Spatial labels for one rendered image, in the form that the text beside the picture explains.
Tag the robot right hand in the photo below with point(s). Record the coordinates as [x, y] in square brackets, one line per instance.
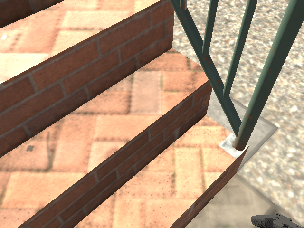
[273, 221]

